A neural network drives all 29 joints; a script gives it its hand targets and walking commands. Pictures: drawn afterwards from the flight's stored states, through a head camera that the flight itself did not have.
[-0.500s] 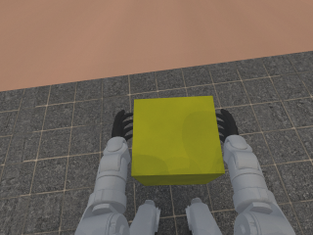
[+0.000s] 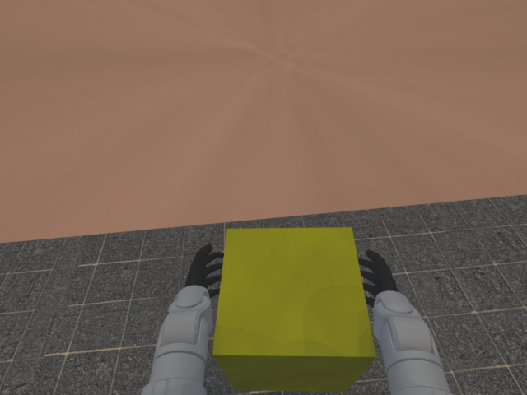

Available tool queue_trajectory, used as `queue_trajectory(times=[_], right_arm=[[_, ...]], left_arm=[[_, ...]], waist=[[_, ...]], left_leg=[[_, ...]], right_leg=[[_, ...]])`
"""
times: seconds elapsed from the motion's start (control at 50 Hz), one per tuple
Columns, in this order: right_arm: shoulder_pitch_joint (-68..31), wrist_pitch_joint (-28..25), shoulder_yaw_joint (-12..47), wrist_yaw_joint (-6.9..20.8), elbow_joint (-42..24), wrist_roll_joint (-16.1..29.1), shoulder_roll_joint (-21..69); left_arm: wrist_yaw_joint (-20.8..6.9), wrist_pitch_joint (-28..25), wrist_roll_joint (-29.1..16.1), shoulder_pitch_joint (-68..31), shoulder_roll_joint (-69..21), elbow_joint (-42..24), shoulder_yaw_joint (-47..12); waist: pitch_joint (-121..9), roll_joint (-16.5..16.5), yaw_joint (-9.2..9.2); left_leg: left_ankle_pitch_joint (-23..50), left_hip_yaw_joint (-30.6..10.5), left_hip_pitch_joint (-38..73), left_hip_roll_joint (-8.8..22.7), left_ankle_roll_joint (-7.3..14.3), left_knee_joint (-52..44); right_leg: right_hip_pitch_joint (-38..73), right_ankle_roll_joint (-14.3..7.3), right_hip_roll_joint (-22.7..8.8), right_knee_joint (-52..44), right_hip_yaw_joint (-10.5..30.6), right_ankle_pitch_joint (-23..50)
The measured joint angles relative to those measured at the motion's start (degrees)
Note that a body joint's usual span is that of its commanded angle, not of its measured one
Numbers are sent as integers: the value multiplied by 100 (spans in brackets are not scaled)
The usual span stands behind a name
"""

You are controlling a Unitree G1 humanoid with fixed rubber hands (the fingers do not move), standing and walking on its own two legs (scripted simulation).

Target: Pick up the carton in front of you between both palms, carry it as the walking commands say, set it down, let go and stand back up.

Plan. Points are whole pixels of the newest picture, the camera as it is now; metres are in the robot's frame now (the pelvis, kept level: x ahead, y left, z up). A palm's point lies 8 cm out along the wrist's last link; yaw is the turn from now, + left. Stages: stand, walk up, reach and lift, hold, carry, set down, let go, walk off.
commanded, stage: reach and lift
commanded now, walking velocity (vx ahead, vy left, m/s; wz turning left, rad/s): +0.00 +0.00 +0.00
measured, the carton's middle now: (289, 314) +0.29 +0.00 -0.07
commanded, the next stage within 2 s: hold in 1.10 s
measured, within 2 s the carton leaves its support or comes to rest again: neither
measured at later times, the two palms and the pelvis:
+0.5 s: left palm (192, 287) +0.28 +0.15 +0.04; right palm (392, 294) +0.28 -0.15 +0.03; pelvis -0.02 +0.00 +0.01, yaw +0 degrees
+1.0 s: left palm (191, 280) +0.29 +0.15 +0.05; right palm (392, 287) +0.28 -0.15 +0.04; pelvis +0.00 +0.00 +0.01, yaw +0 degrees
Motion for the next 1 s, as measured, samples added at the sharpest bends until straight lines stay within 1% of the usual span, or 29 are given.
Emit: queue_trajectory(times=[0.1, 0.16, 0.22, 0.3, 0.52, 1.0], right_arm=[[91, 501, 69, 26, -314, -159, 64], [-20, 735, -2, 91, -290, -304, 82], [-170, 857, -128, 157, -193, -448, 116], [-297, 898, -227, 200, -188, -528, 147], [-459, 936, -298, 217, -303, -559, 186], [-42, 1307, 144, 180, -832, -426, 89]], left_arm=[[-117, 485, 165, 34, 6, -238, -43], [-175, 698, 336, -86, -21, -189, 29], [-236, 812, 493, -239, -59, -86, 166], [-286, 858, 587, -380, -98, -80, 294], [-330, 892, 641, -507, -137, -231, 391], [-292, 1280, 500, -106, -28, -746, -103]], waist=[[168, -9, 0], [293, -17, -6], [428, -21, -12], [590, -21, -10], [763, -19, -1], [732, -35, -11]], left_leg=[[187, -13, 799, 43, 11, -504], [249, -9, 1076, 49, 15, -631], [272, 6, 1191, 51, 14, -637], [275, 25, 1198, 56, 6, -569], [336, 30, 1273, 79, -10, -643], [423, 54, 1781, 111, 25, -1127]], right_leg=[[806, -15, -34, -511, 3, 189], [1078, -16, -47, -626, 3, 244], [1186, -15, -48, -622, 6, 264], [1190, -14, -38, -554, 8, 272], [1269, -22, -39, -628, -22, 334], [1779, -31, -93, -1105, -40, 407]])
